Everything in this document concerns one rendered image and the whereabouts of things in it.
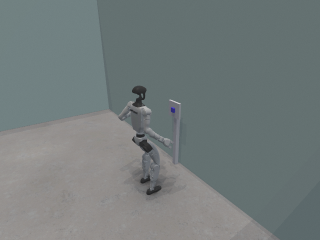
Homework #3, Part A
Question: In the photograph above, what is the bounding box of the right robot forearm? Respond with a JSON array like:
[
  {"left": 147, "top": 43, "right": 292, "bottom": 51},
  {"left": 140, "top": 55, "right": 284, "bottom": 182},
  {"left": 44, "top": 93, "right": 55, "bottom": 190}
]
[{"left": 147, "top": 128, "right": 165, "bottom": 143}]

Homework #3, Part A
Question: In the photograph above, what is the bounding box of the right robot hand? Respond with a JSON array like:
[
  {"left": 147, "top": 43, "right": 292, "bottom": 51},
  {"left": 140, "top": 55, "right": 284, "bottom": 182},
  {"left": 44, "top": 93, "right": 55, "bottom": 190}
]
[{"left": 163, "top": 138, "right": 174, "bottom": 149}]

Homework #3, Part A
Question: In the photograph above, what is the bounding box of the panel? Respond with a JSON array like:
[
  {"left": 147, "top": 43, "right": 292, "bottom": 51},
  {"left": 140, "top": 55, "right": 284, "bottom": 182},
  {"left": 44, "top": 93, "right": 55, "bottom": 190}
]
[{"left": 168, "top": 99, "right": 181, "bottom": 165}]

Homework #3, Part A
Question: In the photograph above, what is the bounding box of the left robot thigh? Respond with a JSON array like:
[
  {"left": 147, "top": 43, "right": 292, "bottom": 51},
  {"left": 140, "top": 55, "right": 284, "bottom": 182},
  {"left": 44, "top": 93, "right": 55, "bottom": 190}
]
[{"left": 132, "top": 137, "right": 151, "bottom": 161}]

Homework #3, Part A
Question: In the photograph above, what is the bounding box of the robot right upper arm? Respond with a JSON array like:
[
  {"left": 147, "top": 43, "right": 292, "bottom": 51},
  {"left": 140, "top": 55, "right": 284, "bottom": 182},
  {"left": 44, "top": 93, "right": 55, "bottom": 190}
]
[{"left": 142, "top": 107, "right": 152, "bottom": 134}]

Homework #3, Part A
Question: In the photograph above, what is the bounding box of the robot left upper arm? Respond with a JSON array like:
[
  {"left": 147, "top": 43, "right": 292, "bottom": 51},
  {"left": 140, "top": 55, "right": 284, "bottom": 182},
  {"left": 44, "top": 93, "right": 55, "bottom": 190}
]
[{"left": 118, "top": 101, "right": 135, "bottom": 121}]

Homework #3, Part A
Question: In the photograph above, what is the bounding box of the robot head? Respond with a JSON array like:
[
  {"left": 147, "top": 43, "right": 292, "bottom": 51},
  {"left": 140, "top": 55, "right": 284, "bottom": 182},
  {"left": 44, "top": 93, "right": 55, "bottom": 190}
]
[{"left": 132, "top": 85, "right": 147, "bottom": 108}]

